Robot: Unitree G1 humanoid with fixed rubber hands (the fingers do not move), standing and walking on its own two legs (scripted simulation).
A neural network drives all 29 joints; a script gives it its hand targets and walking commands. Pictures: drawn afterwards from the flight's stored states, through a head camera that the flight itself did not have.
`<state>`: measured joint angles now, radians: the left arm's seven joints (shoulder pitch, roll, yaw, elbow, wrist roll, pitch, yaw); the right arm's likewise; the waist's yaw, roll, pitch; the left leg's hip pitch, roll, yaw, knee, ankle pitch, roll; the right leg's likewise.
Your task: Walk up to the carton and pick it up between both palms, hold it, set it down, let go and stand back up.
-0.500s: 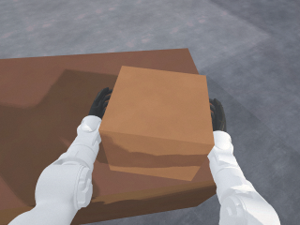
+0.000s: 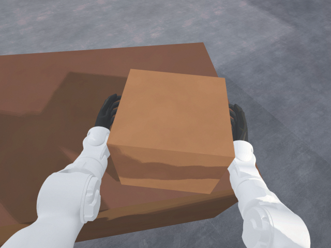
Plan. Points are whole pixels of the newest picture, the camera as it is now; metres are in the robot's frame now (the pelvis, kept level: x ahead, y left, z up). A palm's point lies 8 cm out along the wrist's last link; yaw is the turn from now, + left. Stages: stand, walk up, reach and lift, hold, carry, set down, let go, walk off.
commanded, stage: set down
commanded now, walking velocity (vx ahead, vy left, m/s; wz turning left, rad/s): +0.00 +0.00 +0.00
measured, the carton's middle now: (171, 133) +0.42 -0.05 -0.01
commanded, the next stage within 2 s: none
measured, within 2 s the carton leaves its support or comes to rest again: neither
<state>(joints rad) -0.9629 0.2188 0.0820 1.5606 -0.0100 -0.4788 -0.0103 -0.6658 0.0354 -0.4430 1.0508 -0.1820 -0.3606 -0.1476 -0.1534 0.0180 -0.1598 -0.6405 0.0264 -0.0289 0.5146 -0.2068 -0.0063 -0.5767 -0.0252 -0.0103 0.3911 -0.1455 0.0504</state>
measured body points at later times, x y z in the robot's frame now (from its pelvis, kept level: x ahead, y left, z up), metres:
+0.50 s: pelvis -0.01 +0.00 -0.02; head +0.06 +0.04 +0.43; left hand +0.49 +0.14 +0.06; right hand +0.39 -0.25 +0.06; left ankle +0.01 +0.12 -0.73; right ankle +0.01 -0.16 -0.73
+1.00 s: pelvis -0.03 -0.01 +0.00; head -0.02 +0.03 +0.45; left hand +0.45 +0.15 +0.13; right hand +0.37 -0.24 +0.13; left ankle +0.00 +0.12 -0.73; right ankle +0.01 -0.15 -0.73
